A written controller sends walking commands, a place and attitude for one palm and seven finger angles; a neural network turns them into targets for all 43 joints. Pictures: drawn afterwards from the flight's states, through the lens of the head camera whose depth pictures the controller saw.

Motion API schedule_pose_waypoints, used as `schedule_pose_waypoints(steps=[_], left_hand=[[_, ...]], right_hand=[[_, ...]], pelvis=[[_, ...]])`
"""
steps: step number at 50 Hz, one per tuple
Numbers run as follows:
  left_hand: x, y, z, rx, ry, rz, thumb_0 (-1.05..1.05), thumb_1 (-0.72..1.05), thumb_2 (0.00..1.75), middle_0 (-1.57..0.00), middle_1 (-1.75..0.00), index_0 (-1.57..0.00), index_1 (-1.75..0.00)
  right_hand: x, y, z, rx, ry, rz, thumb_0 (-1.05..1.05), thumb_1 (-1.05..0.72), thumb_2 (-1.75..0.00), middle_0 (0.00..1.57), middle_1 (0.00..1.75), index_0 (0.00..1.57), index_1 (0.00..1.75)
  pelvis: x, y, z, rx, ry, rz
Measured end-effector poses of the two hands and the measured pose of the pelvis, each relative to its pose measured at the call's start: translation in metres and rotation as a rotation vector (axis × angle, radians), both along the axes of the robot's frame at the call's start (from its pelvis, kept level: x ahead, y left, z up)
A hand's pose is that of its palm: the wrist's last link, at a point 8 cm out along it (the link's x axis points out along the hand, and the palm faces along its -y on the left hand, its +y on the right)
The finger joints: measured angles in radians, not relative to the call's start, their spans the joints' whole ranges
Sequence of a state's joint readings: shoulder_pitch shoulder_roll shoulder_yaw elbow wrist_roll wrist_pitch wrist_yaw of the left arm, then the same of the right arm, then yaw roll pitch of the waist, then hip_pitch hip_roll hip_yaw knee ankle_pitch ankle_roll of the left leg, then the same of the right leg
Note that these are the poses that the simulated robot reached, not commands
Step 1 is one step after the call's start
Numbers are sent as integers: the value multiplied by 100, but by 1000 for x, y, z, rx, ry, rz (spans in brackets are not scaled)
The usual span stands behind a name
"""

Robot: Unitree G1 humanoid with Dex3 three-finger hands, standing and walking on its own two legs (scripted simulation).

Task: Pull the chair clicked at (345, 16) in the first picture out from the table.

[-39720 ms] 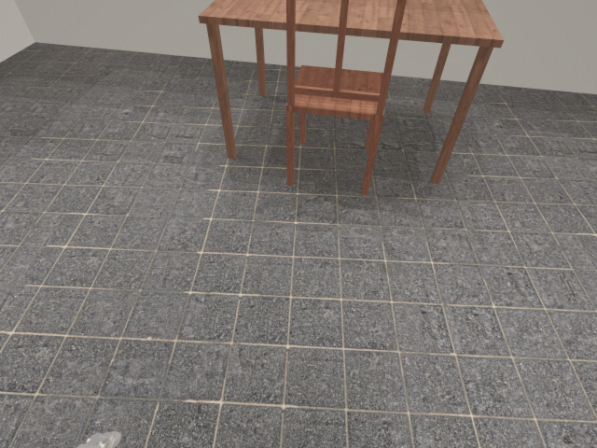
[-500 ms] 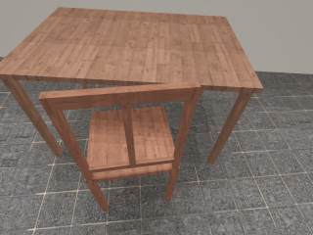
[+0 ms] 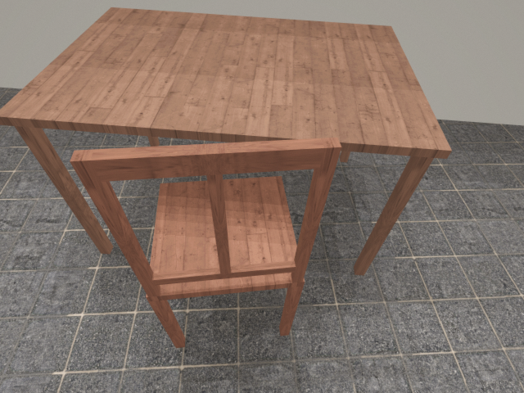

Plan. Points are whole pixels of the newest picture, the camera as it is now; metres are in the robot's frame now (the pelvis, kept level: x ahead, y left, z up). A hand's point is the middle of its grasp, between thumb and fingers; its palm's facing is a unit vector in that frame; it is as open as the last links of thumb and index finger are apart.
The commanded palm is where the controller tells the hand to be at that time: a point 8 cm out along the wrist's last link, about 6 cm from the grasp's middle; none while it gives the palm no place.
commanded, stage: shuffle to correct the standing spot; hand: left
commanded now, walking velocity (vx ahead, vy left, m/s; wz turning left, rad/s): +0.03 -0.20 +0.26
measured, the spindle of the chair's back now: (221, 229) +0.43 +0.10 -0.06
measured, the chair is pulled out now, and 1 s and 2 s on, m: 0.16 0.16 0.16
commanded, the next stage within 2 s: come to a stop and stand still in 0.80 s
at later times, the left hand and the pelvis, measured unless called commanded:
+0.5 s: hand out of the picture -0.02 +0.09 -0.19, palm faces +0.15 -0.98 -0.16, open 7.4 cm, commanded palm none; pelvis +0.01 -0.07 -0.01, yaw +7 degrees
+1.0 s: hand out of the picture +0.02 +0.06 -0.18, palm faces +0.13 -0.95 -0.27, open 7.4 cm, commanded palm none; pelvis +0.01 -0.15 -0.02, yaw +8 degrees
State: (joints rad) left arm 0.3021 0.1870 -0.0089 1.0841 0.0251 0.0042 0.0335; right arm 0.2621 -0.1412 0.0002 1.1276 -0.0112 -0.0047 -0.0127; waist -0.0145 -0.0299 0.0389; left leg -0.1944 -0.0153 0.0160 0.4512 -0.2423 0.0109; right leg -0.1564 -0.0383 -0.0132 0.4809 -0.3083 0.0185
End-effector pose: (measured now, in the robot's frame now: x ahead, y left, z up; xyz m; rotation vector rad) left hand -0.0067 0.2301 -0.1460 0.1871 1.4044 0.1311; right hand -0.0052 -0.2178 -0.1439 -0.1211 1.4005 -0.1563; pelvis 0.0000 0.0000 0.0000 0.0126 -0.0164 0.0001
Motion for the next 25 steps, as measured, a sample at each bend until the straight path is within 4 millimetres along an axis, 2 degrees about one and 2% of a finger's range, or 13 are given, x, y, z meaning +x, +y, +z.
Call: schedule_pose_waypoints(steps=[7,14,21,25], left_hand=[[-17,-21,0,4,36,47,1,91,90,-20,-29,-20,-29],[-29,-51,-6,-9,50,101,1,91,90,-20,-29,-20,-30],[-29,-76,-20,-47,37,151,1,91,90,-20,-29,-20,-30],[-23,-88,-19,-48,13,171,1,91,90,-20,-29,-20,-30]], right_hand=[[7,-21,-4,-2,22,22,1,-90,-90,20,30,20,30],[27,-52,-8,-32,7,62,1,-90,-90,20,30,20,30],[54,-73,-7,-69,-20,119,1,-90,-90,20,30,20,30],[67,-80,-7,-68,-36,140,1,-90,-90,20,30,20,30]], pelvis=[[3,-21,-2,-2,12,32],[6,-44,-9,-12,11,64],[12,-60,-15,-11,3,112],[14,-71,-15,-12,8,121]])
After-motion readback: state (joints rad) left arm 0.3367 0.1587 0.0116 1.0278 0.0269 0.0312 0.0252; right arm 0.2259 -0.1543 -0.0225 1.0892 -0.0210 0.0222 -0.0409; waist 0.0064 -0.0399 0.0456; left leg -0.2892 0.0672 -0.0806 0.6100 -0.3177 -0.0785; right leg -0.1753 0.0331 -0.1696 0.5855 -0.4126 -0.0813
